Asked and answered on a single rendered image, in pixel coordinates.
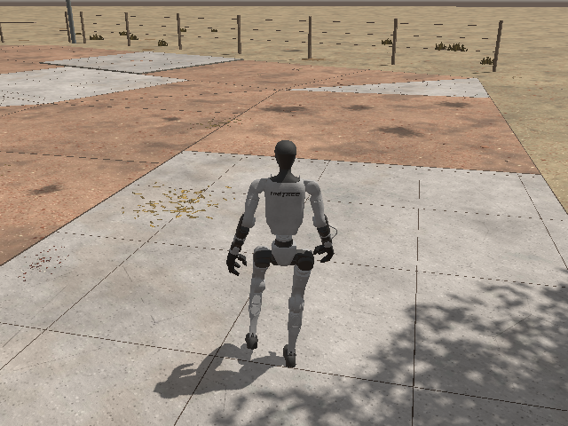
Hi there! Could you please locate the left robot shin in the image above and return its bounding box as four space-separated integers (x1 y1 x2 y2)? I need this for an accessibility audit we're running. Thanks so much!
248 278 263 338

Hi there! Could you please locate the robot left forearm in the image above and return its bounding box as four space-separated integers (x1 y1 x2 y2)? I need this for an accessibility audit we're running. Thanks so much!
229 214 249 255

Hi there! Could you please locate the right robot hand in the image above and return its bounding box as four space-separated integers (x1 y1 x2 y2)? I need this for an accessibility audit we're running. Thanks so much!
313 245 334 263

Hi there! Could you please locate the robot head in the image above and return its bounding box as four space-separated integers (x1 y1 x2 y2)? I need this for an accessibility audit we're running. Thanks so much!
270 140 300 183

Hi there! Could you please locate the right robot upper arm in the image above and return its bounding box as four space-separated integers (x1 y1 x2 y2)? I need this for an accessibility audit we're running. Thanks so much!
304 179 327 228

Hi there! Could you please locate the left robot hand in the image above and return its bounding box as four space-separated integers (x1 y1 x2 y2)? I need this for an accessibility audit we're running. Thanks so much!
226 251 247 276

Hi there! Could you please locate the left robot upper arm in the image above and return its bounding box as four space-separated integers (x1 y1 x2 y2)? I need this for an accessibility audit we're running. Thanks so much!
241 178 267 228

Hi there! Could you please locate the robot right forearm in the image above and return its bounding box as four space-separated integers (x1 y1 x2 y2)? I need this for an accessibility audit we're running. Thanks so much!
317 214 333 248

